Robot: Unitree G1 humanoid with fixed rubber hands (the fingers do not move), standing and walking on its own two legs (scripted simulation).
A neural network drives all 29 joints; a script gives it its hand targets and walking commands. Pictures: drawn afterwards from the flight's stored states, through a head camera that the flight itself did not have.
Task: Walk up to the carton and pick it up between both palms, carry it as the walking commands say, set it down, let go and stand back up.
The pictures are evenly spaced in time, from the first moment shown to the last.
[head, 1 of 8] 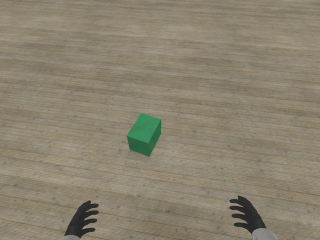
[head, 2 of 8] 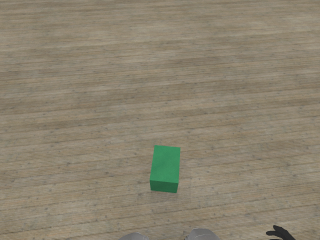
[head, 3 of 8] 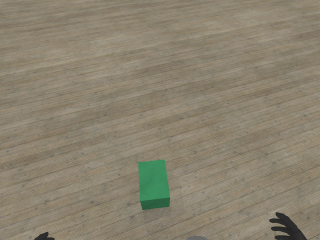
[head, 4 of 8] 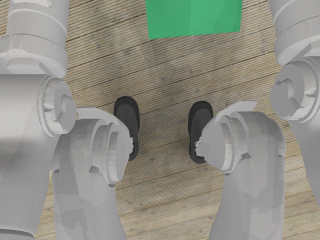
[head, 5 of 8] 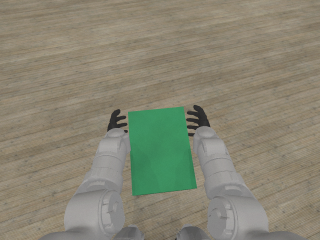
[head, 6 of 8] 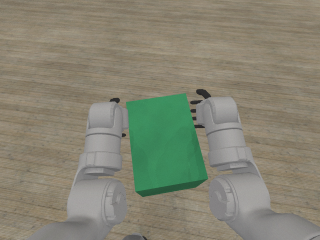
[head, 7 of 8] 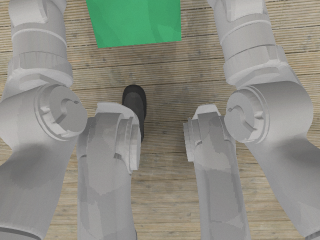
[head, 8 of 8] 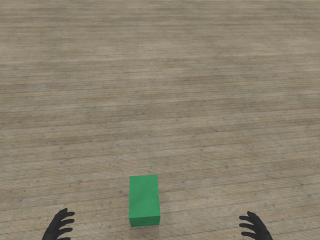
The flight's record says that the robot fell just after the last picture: no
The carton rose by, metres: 0.71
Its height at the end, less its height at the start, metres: +0.00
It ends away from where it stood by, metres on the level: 0.24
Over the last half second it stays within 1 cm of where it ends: yes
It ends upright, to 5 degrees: yes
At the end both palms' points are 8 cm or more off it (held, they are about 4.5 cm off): yes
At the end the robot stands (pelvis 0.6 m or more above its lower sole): yes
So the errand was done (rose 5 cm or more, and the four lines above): yes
